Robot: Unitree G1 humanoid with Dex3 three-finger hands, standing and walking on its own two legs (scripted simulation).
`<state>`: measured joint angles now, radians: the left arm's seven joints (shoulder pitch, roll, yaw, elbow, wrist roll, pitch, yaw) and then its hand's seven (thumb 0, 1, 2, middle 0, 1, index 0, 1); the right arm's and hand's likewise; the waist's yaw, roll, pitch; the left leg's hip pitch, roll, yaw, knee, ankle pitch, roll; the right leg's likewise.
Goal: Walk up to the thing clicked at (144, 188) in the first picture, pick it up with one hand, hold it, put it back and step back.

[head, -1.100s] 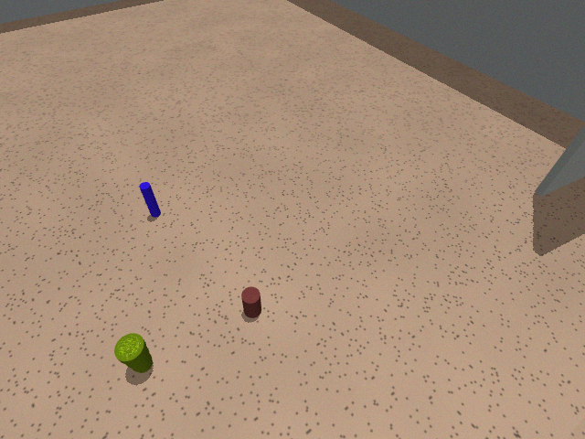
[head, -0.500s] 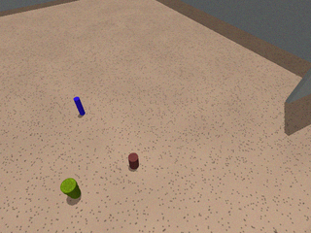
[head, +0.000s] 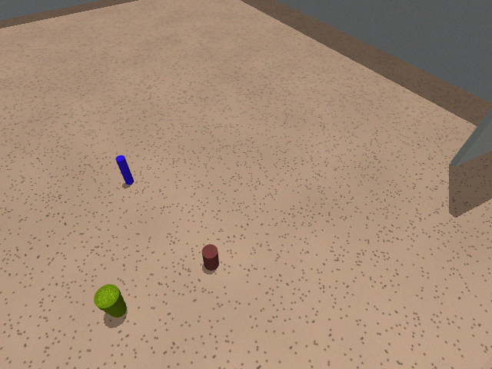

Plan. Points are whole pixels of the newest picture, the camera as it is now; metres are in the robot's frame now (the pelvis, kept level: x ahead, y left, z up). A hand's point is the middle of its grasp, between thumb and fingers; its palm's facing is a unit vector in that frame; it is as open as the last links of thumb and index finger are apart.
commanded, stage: stand
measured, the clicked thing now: (125, 170) +1.13 +0.64 -0.69
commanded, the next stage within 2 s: walk up in 0.02 s
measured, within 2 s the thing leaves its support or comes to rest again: neither
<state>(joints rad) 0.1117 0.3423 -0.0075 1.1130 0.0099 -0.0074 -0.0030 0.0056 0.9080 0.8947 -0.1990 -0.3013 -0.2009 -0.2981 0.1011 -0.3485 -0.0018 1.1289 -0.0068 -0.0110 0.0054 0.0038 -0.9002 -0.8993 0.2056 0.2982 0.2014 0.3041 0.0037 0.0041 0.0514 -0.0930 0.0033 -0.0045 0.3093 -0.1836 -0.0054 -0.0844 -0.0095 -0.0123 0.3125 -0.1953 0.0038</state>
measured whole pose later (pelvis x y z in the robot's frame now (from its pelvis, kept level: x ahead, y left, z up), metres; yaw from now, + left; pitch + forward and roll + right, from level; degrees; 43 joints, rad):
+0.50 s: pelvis -0.02 +0.06 -0.01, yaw -21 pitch -2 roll -1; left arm 0.23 0.44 0.07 0.84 0.03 0.06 -0.04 0.01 0.91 0.89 -0.20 -0.30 -0.20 -0.30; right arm 0.23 -0.39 -0.09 0.83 -0.03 -0.01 0.02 0.00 -0.90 -0.90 0.21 0.30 0.20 0.30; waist -0.01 -0.03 0.14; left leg -0.18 0.04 0.09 0.50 -0.29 0.02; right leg -0.40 0.01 0.07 0.90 -0.42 0.01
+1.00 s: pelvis -0.02 +0.05 -0.04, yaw -35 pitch -4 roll +0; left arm 0.22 0.40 0.04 0.76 0.01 0.04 0.00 0.01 0.90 0.89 -0.20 -0.30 -0.20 -0.30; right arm 0.27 -0.38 -0.05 0.82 -0.03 -0.02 0.01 0.00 -0.90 -0.90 0.21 0.30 0.20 0.30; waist -0.01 -0.04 0.13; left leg -0.34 0.01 0.04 0.73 -0.32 0.02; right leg -0.37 0.07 0.16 0.90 -0.48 -0.01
